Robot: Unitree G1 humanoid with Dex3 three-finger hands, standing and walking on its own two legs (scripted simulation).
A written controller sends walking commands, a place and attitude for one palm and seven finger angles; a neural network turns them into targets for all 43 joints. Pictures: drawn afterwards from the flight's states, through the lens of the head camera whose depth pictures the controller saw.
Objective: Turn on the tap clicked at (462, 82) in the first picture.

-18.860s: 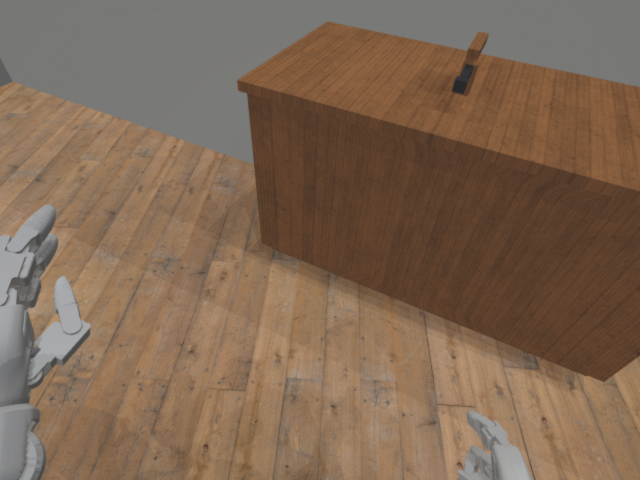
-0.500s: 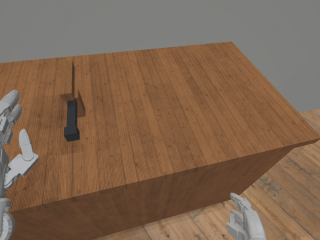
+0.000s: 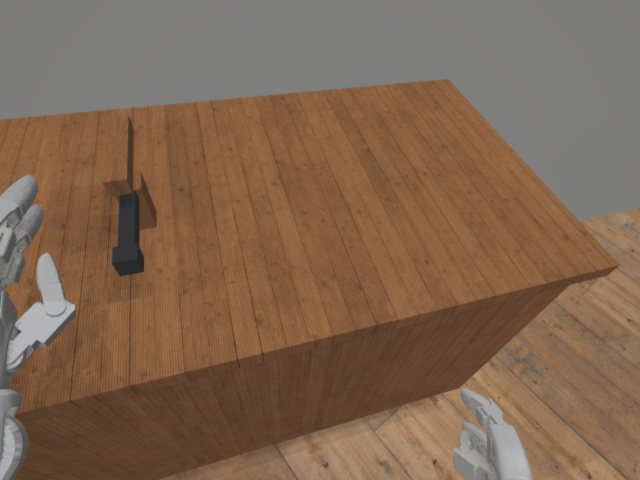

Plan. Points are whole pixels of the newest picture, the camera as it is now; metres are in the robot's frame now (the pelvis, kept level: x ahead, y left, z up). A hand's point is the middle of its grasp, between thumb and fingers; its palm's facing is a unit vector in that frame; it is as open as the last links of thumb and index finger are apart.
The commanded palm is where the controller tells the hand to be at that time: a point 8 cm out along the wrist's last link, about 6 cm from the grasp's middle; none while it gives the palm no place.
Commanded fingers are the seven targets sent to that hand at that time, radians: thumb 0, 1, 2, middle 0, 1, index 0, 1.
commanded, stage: shuffle to correct the standing spot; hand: left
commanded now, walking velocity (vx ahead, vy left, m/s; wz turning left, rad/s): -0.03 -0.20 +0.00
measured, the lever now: (128, 259) +0.33 +0.27 +0.07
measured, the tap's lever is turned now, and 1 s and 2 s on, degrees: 0 0 0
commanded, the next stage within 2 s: come to a stop and stand still in 0.34 s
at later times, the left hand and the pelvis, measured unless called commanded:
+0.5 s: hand (145, 311) +0.23 +0.19 +0.15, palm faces +0.33 -0.86 -0.38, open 7.4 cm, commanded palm +0.17 +0.23 +0.17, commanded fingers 0.00 0.90 0.90 -0.20 -0.30 -0.20 -0.30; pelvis +0.00 -0.05 -0.01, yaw -1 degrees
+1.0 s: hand (76, 275) +0.25 +0.25 +0.17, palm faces +0.39 -0.85 -0.36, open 7.4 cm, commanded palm +0.18 +0.28 +0.17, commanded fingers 0.00 0.90 0.90 -0.20 -0.30 -0.20 -0.30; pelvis +0.01 +0.00 -0.01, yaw -1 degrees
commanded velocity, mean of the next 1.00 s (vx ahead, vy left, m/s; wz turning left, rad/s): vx -0.01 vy -0.07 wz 0.00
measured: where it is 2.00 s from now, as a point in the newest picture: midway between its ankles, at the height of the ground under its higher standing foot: outside the picture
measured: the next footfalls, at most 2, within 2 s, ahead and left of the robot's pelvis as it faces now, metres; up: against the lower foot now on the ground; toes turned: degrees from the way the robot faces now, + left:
none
